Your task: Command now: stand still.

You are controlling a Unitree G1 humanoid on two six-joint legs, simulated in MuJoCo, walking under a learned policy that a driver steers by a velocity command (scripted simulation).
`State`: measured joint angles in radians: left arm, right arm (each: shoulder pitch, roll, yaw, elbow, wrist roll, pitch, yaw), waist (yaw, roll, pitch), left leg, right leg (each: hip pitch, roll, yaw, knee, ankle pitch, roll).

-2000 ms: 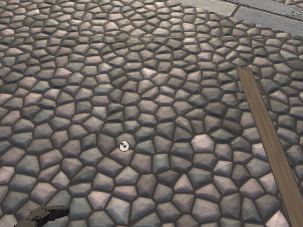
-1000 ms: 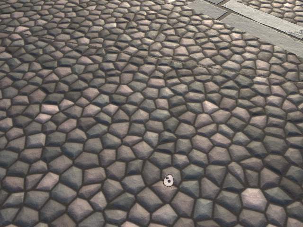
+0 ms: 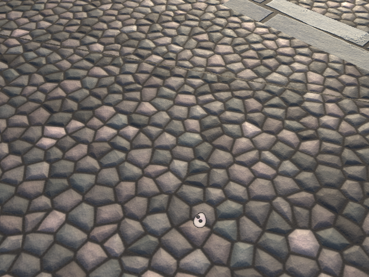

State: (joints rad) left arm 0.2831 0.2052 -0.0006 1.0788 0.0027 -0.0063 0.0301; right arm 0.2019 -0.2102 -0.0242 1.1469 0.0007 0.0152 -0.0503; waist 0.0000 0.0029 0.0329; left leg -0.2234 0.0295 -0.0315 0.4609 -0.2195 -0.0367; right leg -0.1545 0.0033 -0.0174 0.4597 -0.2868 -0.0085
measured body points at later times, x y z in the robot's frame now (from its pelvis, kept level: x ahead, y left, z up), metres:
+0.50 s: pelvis +0.00 +0.00 +0.00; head +0.01 +0.00 +0.45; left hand -0.01 +0.24 -0.16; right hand +0.01 -0.24 -0.16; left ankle +0.02 +0.14 -0.74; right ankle -0.02 -0.11 -0.74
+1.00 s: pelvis +0.14 +0.05 +0.00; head +0.15 +0.06 +0.45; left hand +0.28 +0.30 -0.13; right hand +0.04 -0.17 -0.14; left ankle +0.04 +0.13 -0.74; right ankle +0.24 -0.11 -0.67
